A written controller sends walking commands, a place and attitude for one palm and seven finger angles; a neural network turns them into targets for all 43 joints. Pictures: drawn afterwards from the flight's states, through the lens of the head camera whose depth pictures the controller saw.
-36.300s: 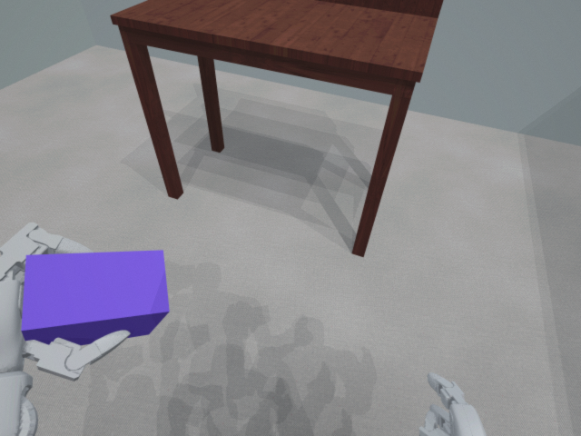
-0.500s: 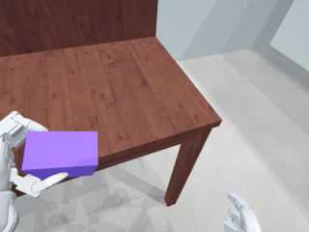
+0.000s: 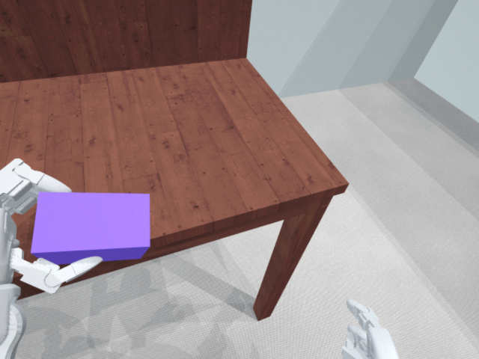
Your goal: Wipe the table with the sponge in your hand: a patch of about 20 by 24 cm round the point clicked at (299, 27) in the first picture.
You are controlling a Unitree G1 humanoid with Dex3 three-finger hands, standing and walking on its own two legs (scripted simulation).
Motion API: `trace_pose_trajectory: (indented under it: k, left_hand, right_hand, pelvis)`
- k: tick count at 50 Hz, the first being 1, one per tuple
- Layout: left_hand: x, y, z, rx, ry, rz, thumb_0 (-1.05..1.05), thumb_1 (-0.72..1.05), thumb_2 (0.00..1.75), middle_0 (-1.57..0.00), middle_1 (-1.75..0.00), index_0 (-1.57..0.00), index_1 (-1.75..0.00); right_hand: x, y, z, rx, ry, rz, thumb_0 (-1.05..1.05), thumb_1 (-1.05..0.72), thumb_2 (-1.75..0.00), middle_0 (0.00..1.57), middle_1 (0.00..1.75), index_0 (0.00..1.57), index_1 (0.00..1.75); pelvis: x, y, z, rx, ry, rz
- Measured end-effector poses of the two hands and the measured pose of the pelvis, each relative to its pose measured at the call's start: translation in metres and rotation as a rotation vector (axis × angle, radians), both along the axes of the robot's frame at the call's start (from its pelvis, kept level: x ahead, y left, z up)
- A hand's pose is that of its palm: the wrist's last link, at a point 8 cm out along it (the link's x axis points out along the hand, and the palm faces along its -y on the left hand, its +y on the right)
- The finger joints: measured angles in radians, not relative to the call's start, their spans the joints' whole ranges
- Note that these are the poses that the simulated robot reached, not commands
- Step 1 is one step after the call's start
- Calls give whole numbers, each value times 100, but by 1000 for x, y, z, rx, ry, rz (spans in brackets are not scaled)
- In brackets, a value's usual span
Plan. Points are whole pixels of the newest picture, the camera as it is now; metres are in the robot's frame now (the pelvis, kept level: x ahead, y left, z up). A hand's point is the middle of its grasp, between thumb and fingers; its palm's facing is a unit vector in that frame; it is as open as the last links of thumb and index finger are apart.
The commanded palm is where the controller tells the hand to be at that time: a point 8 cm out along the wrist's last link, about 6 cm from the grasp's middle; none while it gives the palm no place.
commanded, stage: come to a stop and stand still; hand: left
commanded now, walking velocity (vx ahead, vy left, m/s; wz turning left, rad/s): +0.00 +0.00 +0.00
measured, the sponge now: (113, 230) +0.24 +0.20 +0.14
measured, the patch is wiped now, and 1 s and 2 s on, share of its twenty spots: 0.05 0.05 0.05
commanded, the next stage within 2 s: look again from close up in 0.10 s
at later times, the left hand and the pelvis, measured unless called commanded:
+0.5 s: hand (64, 232) +0.21 +0.24 +0.16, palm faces +0.41 -0.85 -0.33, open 10.8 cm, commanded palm +0.16 +0.27 +0.18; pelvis +0.00 -0.01 +0.00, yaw +0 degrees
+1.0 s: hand (59, 243) +0.20 +0.24 +0.16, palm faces +0.39 -0.86 -0.34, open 10.9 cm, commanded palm +0.15 +0.27 +0.18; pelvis -0.01 +0.00 +0.00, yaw +0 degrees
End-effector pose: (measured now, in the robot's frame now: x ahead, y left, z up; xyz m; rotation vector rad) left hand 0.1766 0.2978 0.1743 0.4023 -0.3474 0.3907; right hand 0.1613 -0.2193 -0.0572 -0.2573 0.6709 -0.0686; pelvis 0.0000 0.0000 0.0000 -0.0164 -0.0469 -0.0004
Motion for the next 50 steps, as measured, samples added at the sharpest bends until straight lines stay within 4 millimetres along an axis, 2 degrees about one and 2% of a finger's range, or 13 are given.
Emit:
trace_pose_trajectory:
  k: [10,24,32,35,38,40,45,50]
  left_hand:
    - [-3,-14,-4,-3,30,-37,-1,-61,97,-75,-135,-71,-138]
    - [-5,-13,-3,5,46,-7,-1,-61,97,-75,-135,-71,-139]
    - [-2,-14,-3,0,50,-13,-1,-61,97,-75,-136,-71,-139]
    - [9,1,26,161,-57,-26,0,-61,96,-75,-134,-71,-139]
    - [16,14,33,134,-83,24,-1,-61,96,-75,-134,-71,-139]
    - [14,9,28,110,-43,19,-1,-61,96,-75,-135,-71,-139]
    - [-4,-19,-1,35,90,-68,-1,-61,96,-75,-135,-71,-140]
    - [-17,-12,-5,7,55,-26,-1,-61,97,-75,-135,-71,-140]
  right_hand:
    - [5,1,9,4,-48,14,1,-90,-90,20,30,20,30]
    - [-5,-7,1,-3,14,7,1,-90,-90,20,30,20,30]
    - [-3,-9,1,-8,18,-4,1,-90,-90,20,30,20,30]
    - [-3,-5,-1,-29,27,55,1,-90,-90,20,30,20,30]
    - [-2,-1,-3,21,-4,40,1,-90,-90,20,30,20,30]
    - [-3,0,-4,55,-34,18,1,-90,-90,20,30,20,30]
    - [-12,1,-9,86,-37,-30,1,-90,-90,20,30,20,30]
    - [-18,-1,-8,34,17,-13,1,-90,-90,20,30,20,30]
  pelvis:
    - [-6,-2,1,-1,-3,-6]
    - [-5,-7,3,-5,2,-4]
    - [-3,-6,4,-6,4,-2]
    - [-9,-10,2,-5,17,16]
    - [-13,-7,1,0,17,-2]
    - [-13,-2,0,1,18,-12]
    - [-11,3,-1,8,15,-20]
    - [-10,-5,0,8,8,-3]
